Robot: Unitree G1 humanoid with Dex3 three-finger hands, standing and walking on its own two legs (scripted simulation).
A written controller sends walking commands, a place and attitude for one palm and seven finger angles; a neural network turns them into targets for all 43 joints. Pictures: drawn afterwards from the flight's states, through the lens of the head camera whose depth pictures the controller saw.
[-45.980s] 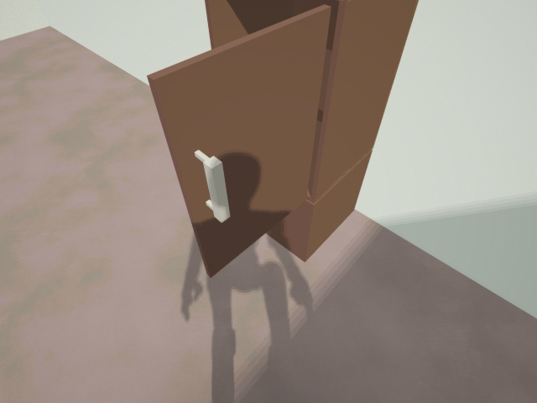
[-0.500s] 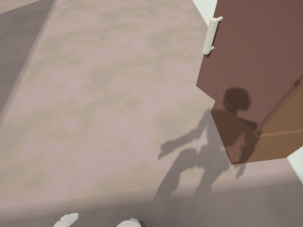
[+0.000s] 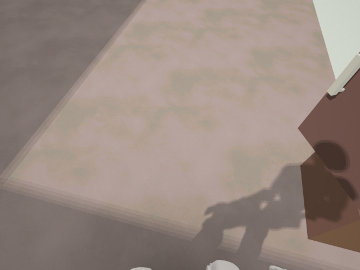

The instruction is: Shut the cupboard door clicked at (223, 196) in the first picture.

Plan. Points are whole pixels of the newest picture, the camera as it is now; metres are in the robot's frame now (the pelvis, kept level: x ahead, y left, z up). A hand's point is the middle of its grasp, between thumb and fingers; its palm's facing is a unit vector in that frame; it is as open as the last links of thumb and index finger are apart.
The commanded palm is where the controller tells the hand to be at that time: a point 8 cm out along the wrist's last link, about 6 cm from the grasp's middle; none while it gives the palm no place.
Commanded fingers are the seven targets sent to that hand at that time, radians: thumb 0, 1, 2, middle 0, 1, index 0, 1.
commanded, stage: walk to a spot facing it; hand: left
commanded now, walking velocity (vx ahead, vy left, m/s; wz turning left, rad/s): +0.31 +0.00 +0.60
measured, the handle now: (350, 75) +0.73 -0.54 +0.02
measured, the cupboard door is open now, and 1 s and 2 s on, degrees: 30 30 30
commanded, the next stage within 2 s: turn to face it in 0.74 s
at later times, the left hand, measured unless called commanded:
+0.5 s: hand out of the picture +0.09 +0.15 -0.14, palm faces +0.34 -0.91 -0.23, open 7.4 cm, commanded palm none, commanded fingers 0.00 0.90 0.90 -0.20 -0.30 -0.20 -0.30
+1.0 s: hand (71, 225) +0.23 +0.30 -0.16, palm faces +0.57 -0.79 -0.20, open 7.4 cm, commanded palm none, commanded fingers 0.00 0.90 0.90 -0.20 -0.30 -0.20 -0.30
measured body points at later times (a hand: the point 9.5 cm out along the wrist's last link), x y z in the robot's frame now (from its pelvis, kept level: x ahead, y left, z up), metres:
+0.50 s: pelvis +0.13 -0.04 +0.02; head +0.16 -0.04 +0.46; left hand +0.08 +0.19 -0.12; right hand +0.24 -0.27 -0.14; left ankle +0.10 +0.11 -0.63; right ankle +0.09 -0.15 -0.73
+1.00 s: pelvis +0.26 +0.09 +0.01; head +0.28 +0.13 +0.45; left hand +0.20 +0.34 -0.14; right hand +0.47 -0.06 -0.13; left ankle +0.26 +0.13 -0.73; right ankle +0.40 -0.04 -0.65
